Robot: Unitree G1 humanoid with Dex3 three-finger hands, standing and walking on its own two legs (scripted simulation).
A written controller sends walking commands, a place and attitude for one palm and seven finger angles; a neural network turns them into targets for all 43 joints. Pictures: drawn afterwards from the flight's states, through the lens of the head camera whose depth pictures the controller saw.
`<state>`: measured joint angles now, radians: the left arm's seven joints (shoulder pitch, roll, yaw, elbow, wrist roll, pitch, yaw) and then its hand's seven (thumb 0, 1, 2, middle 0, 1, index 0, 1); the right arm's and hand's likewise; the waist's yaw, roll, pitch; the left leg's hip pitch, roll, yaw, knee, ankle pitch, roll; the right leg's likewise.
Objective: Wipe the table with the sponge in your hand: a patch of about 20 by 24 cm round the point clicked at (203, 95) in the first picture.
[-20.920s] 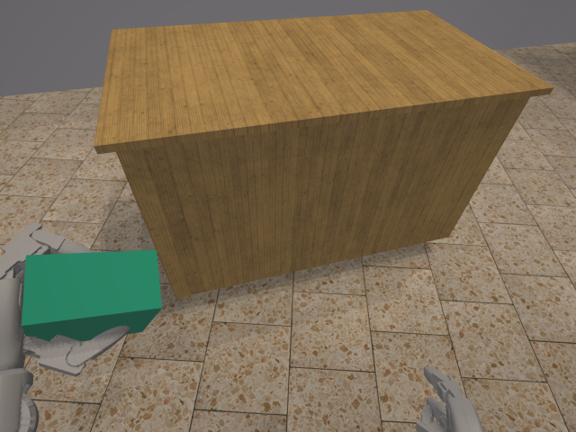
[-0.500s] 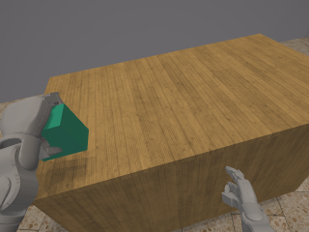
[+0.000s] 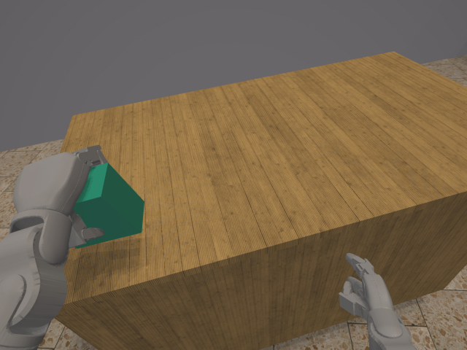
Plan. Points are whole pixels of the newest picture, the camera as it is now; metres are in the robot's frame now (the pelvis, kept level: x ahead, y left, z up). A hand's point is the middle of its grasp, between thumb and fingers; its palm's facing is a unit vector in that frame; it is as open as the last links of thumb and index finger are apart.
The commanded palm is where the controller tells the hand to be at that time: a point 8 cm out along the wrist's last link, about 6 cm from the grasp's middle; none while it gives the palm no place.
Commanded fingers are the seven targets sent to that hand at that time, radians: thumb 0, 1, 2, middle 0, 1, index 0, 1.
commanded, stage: move the sponge above the wiping area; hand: left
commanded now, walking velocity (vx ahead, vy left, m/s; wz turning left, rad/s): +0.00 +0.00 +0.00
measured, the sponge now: (98, 213) +0.25 +0.27 +0.15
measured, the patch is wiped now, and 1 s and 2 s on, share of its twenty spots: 0.00 0.00 0.00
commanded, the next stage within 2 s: none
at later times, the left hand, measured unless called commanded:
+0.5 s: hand (90, 198) +0.25 +0.28 +0.17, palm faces +0.18 -0.09 -0.98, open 10.2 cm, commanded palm +0.21 +0.27 +0.24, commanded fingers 0.00 0.10 1.30 -1.20 -1.60 -1.20 -1.60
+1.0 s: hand (92, 200) +0.26 +0.29 +0.16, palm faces +0.13 -0.08 -0.99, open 10.2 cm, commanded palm +0.22 +0.27 +0.23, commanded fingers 0.00 0.10 1.30 -1.20 -1.60 -1.20 -1.60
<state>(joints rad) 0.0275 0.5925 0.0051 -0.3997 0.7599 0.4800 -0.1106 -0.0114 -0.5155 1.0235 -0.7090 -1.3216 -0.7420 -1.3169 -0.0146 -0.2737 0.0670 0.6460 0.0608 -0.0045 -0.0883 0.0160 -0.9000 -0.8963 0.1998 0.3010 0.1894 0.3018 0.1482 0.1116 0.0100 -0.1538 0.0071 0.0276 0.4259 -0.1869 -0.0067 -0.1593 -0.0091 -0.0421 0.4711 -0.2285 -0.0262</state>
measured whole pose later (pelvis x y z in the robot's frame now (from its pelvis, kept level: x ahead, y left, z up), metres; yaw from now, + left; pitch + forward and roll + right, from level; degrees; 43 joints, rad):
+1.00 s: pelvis +0.01 +0.00 +0.00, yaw +0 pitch -4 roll +1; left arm -0.03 0.57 -0.03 -0.22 0.84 0.46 -0.11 -0.01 -0.51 1.02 -0.71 -1.32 -0.74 -1.32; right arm -0.01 -0.27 0.07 0.66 0.06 -0.01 -0.06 0.02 -0.90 -0.90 0.20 0.30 0.20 0.31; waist 0.14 0.11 0.00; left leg -0.16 0.01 0.02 0.41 -0.19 -0.01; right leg -0.16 0.00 -0.05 0.45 -0.23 -0.03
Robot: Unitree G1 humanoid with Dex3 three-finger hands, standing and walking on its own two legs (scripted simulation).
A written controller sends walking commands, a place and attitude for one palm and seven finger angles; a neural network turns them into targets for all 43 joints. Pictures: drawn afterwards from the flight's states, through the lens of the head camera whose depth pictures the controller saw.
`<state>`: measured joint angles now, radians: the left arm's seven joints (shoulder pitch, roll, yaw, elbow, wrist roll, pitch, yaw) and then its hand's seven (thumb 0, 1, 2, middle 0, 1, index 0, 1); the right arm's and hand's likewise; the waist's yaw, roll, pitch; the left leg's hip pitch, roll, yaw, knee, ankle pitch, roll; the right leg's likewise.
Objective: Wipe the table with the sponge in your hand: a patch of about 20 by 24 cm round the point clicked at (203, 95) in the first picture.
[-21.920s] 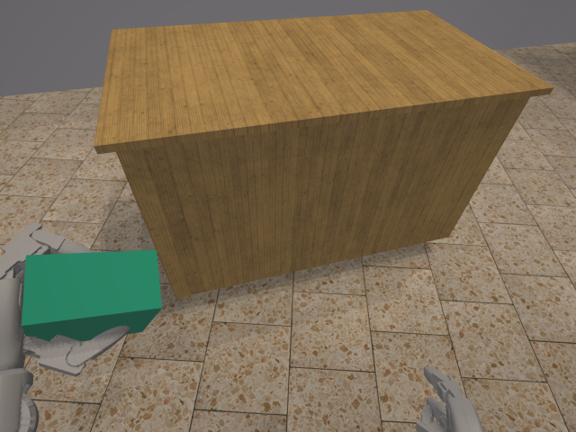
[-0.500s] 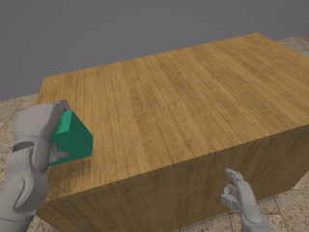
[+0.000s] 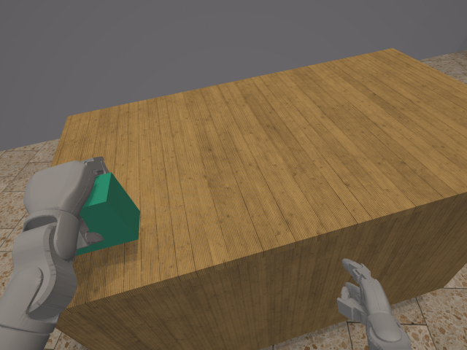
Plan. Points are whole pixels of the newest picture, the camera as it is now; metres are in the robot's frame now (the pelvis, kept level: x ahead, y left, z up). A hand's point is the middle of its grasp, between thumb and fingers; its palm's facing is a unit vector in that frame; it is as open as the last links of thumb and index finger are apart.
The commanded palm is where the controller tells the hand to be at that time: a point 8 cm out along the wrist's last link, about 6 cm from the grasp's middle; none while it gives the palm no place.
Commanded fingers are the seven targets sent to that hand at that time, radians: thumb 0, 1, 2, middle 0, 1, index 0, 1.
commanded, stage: move the sponge above the wiping area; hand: left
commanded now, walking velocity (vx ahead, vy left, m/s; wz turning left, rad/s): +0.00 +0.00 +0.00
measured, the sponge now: (97, 221) +0.25 +0.29 +0.12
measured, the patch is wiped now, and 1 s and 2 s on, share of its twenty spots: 0.00 0.00 0.00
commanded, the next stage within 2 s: lower the sponge onto the table in 1.66 s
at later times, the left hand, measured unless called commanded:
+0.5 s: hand (85, 216) +0.25 +0.29 +0.14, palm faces +0.08 -0.07 -0.99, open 10.2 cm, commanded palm +0.22 +0.28 +0.21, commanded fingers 0.00 0.10 1.30 -1.20 -1.60 -1.20 -1.60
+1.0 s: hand (89, 218) +0.24 +0.28 +0.14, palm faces +0.09 -0.08 -0.99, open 10.2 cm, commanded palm +0.21 +0.28 +0.22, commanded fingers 0.00 0.10 1.30 -1.20 -1.60 -1.20 -1.60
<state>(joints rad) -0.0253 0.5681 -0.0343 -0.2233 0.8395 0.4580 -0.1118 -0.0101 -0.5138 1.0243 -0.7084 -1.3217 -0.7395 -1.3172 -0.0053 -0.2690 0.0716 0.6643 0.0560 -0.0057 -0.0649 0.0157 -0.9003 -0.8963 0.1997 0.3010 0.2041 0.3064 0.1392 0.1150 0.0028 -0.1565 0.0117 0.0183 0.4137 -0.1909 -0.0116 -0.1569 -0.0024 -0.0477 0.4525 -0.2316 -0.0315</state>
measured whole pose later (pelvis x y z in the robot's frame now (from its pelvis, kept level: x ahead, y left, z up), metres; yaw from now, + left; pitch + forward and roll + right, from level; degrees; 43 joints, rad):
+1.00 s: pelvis +0.00 +0.00 +0.00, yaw +1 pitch -4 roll +1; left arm -0.02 0.54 -0.08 -0.20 0.87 0.45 -0.12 -0.01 -0.51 1.03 -0.71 -1.32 -0.74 -1.32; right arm 0.00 -0.27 0.07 0.67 0.06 -0.01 -0.07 0.02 -0.90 -0.90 0.20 0.30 0.21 0.31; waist 0.15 0.12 0.00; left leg -0.15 0.01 0.01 0.41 -0.18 -0.01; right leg -0.15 0.00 -0.06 0.45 -0.23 -0.03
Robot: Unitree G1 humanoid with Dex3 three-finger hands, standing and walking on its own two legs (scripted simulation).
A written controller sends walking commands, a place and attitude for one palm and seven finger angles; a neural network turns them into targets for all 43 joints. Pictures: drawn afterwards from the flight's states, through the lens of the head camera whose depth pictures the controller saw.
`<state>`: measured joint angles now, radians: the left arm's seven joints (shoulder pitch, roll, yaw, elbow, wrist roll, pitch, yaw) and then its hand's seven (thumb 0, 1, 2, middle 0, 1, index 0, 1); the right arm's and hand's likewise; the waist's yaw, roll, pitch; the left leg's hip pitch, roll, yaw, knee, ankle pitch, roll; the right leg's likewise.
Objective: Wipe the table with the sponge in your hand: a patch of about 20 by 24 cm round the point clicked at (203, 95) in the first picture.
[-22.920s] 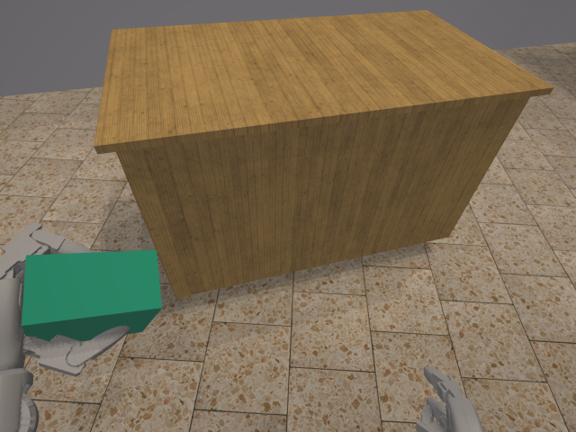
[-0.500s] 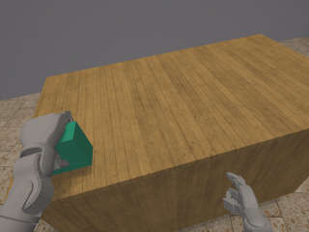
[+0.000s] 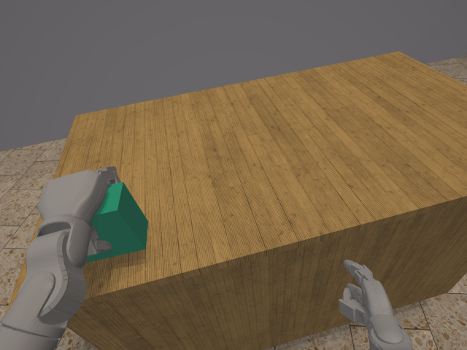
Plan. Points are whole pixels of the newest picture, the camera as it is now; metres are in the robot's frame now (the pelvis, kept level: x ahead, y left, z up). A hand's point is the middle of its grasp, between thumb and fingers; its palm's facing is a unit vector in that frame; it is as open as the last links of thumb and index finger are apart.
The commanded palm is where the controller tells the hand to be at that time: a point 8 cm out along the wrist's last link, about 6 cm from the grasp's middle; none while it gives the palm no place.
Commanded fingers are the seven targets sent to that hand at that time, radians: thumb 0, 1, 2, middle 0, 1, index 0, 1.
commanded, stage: move the sponge above the wiping area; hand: left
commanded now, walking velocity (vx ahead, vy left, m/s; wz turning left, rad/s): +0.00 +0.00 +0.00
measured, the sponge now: (106, 230) +0.25 +0.28 +0.10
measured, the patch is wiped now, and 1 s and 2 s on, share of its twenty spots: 0.00 0.00 0.00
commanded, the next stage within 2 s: lower the sponge onto the table in 0.66 s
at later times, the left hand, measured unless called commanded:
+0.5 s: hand (93, 212) +0.25 +0.28 +0.15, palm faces +0.09 -0.07 -0.99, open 10.2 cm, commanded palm +0.21 +0.28 +0.23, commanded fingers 0.00 0.10 1.30 -1.20 -1.60 -1.20 -1.60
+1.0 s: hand (89, 209) +0.25 +0.29 +0.15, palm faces +0.11 -0.07 -0.99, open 10.2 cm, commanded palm +0.22 +0.28 +0.23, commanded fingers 0.00 0.10 1.30 -1.20 -1.60 -1.20 -1.60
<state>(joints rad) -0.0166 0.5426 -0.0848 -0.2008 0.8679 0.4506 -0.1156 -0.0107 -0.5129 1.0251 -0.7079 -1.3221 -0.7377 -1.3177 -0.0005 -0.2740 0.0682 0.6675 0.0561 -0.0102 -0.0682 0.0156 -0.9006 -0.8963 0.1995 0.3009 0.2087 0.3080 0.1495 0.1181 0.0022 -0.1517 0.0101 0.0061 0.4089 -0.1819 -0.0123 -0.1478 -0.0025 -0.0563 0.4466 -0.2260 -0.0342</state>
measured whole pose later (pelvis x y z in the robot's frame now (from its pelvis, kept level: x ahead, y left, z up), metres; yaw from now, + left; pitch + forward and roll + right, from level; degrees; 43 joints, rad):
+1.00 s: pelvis +0.00 +0.00 +0.00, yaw +0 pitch -5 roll +0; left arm -0.04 0.57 -0.06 -0.20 0.86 0.42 -0.12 -0.01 -0.51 1.03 -0.71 -1.32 -0.74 -1.32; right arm 0.00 -0.26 0.07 0.67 0.06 -0.02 -0.08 0.02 -0.90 -0.90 0.20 0.30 0.20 0.30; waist 0.15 0.11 0.00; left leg -0.15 0.01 0.01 0.41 -0.18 -0.01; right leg -0.15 0.00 -0.05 0.44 -0.22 -0.03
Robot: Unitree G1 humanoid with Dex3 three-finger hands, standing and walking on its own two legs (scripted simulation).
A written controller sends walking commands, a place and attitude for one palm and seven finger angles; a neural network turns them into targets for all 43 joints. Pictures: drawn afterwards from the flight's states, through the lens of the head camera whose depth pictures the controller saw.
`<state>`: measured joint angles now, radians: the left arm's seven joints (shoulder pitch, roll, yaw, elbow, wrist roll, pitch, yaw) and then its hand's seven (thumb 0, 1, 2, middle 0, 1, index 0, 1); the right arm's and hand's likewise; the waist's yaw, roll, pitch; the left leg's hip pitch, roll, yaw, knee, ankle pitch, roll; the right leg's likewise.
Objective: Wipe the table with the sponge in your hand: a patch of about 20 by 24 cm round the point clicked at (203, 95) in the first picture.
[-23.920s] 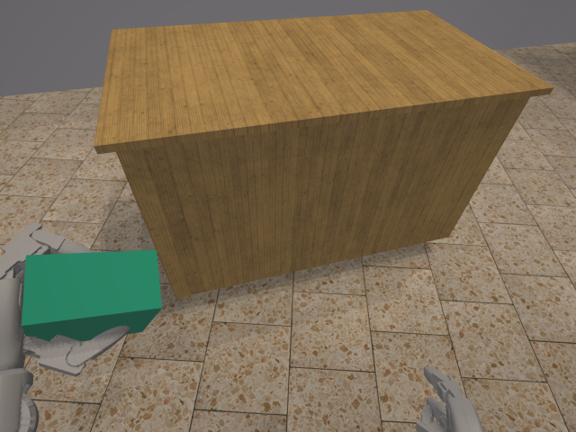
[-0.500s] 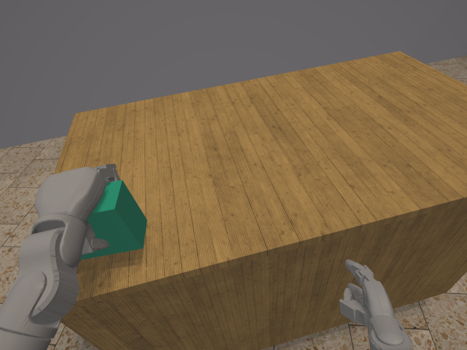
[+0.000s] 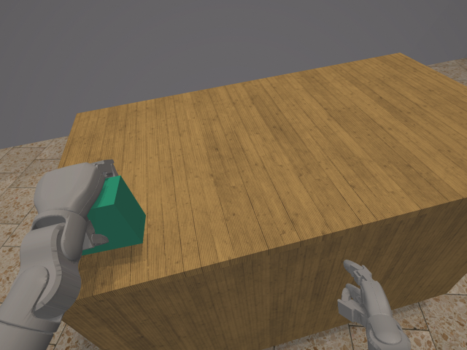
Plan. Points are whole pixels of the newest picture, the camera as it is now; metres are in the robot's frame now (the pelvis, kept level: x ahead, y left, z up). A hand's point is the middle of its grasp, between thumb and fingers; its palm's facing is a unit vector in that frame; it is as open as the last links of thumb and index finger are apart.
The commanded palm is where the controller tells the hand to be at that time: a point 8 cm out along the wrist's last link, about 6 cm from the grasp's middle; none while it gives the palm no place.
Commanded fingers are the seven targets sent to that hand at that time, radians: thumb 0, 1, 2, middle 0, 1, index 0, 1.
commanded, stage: lower the sponge onto the table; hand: left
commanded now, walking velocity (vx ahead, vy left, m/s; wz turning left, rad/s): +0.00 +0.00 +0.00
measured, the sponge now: (103, 223) +0.25 +0.28 +0.11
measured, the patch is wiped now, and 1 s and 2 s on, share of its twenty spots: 0.00 0.00 0.20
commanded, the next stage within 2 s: wipe forward along the first lane in 1.30 s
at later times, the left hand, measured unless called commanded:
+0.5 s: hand (101, 213) +0.26 +0.28 +0.14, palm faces +0.08 -0.07 -0.99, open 10.2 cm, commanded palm +0.22 +0.27 +0.21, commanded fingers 0.00 0.10 1.30 -1.20 -1.60 -1.20 -1.60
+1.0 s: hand (101, 220) +0.26 +0.29 +0.11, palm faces +0.06 -0.09 -0.99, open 10.2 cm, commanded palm +0.23 +0.28 +0.18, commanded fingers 0.00 0.10 1.30 -1.20 -1.60 -1.20 -1.60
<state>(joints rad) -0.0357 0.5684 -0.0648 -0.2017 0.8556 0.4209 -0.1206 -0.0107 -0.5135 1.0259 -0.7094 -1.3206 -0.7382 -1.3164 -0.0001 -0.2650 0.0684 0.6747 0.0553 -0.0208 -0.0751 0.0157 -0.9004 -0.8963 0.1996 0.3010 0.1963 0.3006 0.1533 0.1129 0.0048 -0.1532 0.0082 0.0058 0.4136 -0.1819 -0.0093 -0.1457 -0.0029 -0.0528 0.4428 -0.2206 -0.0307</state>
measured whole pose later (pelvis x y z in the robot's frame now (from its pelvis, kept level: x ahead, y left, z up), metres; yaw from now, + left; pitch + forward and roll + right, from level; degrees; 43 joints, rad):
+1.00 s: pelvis +0.01 +0.00 +0.00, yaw +0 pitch -3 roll +0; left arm 0.06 0.52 -0.05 -0.16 0.88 0.37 -0.05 -0.01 -0.51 1.03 -0.71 -1.32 -0.74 -1.32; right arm 0.03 -0.26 0.06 0.67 0.05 -0.02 -0.06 0.02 -0.90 -0.90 0.20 0.30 0.20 0.30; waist 0.14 0.10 0.00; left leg -0.15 0.01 0.01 0.42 -0.20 -0.01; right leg -0.14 0.00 -0.05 0.43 -0.23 -0.03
